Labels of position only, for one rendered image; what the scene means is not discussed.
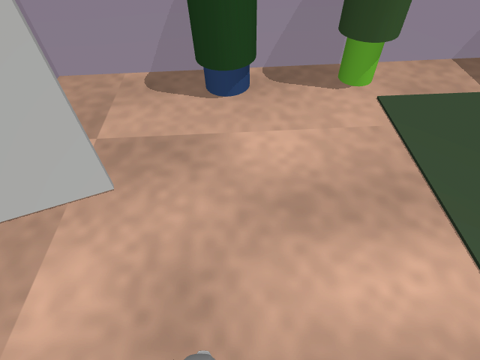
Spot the potted plant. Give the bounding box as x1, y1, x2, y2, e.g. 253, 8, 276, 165
338, 0, 412, 86
187, 0, 257, 97

